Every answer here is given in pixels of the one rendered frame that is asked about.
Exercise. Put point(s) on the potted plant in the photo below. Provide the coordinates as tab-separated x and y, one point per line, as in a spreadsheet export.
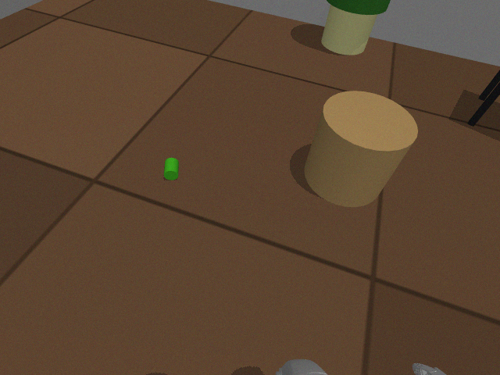
349	24

